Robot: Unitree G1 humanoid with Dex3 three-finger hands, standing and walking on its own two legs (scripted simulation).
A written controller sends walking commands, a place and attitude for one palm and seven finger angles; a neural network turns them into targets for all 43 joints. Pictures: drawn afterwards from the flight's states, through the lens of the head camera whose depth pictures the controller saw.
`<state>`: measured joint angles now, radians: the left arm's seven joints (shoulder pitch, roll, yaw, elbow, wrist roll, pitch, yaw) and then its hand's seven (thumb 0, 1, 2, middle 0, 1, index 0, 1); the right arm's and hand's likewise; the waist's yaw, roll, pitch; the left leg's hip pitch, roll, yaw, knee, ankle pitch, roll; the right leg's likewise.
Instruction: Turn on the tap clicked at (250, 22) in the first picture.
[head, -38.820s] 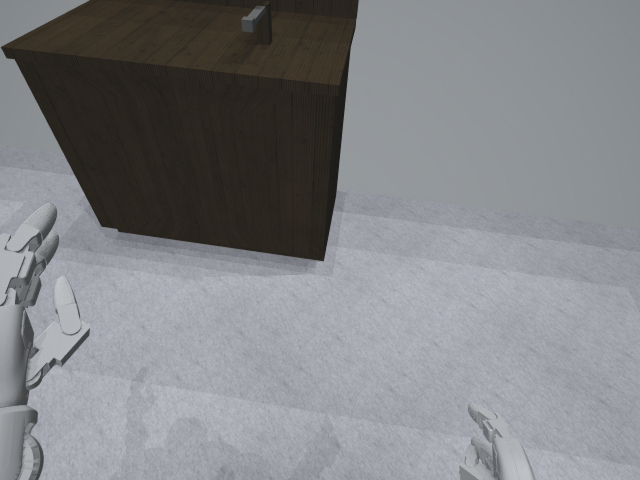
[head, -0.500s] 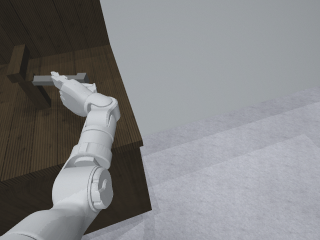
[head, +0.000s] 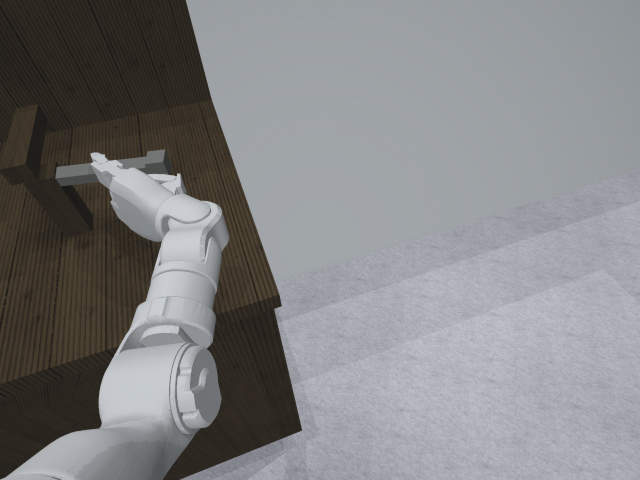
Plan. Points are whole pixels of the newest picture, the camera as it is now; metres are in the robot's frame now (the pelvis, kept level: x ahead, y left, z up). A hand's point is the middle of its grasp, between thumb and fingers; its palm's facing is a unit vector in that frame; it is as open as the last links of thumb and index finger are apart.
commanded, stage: lift the hand up off the lever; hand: left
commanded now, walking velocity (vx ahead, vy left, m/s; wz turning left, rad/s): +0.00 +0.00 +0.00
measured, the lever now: (158, 164) +0.50 +0.21 +0.14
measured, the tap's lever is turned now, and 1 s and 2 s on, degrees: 79 79 79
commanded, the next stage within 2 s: none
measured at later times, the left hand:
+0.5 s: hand (172, 182) +0.45 +0.17 +0.16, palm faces +0.78 -0.62 -0.11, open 7.8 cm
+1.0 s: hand (165, 172) +0.44 +0.17 +0.18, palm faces +0.79 -0.60 -0.11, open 7.8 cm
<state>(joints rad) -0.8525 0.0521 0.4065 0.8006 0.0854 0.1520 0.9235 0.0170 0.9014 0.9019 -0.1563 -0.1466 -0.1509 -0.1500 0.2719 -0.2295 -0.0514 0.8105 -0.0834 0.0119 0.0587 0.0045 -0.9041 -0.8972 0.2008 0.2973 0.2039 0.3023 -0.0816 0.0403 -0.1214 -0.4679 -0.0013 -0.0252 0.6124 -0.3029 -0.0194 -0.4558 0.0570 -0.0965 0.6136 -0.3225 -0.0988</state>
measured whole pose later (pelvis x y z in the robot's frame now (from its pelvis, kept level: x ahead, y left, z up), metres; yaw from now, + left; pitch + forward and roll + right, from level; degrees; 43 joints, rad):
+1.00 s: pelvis -0.01 +0.00 +0.01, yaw +0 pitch +5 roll +1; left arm -0.87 0.02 0.38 0.70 0.06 0.31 0.92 0.02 0.90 0.90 -0.16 -0.15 -0.16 -0.15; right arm 0.20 -0.22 -0.04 0.84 -0.07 0.01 0.03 0.01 -0.90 -0.90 0.20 0.30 0.20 0.30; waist -0.04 0.05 -0.09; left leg -0.37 0.00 -0.02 0.55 -0.26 -0.02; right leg -0.35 0.06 -0.09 0.55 -0.28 -0.10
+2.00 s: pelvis +0.00 +0.01 +0.01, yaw +0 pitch +2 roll +1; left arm -0.86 -0.02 0.29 0.57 0.00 0.45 0.88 0.02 0.90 0.90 -0.15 -0.15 -0.15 -0.15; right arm 0.12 -0.22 -0.02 0.84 -0.03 0.02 0.00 0.01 -0.90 -0.90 0.20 0.30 0.20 0.30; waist 0.01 0.05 -0.09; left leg -0.25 -0.01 -0.02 0.46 -0.24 -0.01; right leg -0.24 0.05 -0.09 0.47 -0.27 -0.09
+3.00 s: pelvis -0.02 +0.04 +0.02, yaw -3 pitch -7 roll +0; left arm 0.07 0.30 0.14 -0.12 -0.10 -0.05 0.10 0.02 0.89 0.90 -0.19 -0.24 -0.19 -0.25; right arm 0.14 -0.19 0.03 0.66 0.00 0.03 -0.03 0.01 -0.90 -0.90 0.20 0.30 0.21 0.30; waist 0.02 0.07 0.05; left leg -0.03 -0.02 0.04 0.31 -0.17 0.03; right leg -0.01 0.05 -0.02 0.28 -0.14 -0.05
